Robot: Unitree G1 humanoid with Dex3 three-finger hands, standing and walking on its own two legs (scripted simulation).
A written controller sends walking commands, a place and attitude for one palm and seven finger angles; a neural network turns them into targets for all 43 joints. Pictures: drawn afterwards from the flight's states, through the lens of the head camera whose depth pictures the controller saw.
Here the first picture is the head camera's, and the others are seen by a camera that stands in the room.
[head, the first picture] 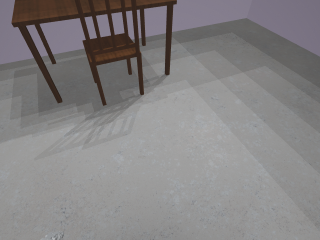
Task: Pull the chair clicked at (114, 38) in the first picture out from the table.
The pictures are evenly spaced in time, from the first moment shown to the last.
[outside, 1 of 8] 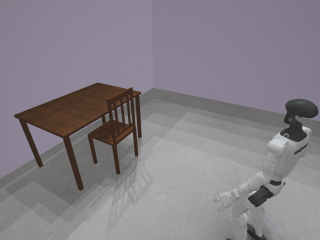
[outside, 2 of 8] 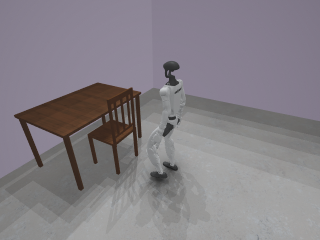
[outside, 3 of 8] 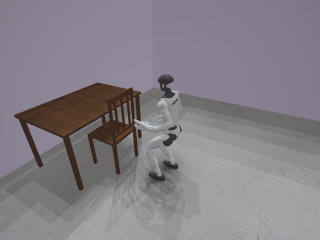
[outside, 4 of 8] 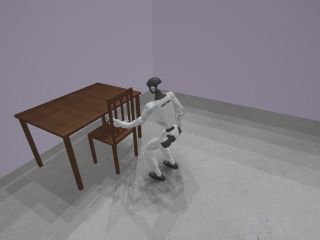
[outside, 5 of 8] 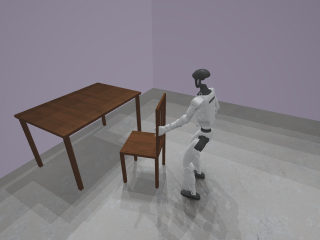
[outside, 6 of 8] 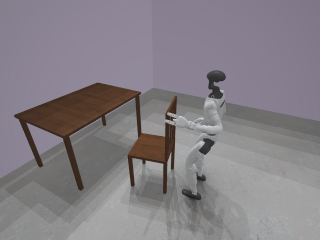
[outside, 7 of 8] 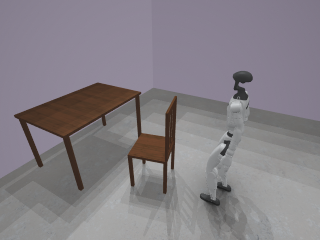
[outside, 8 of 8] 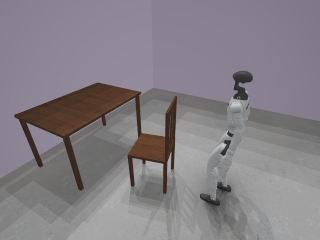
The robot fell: no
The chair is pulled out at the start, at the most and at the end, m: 0.00 0.57 0.57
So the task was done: yes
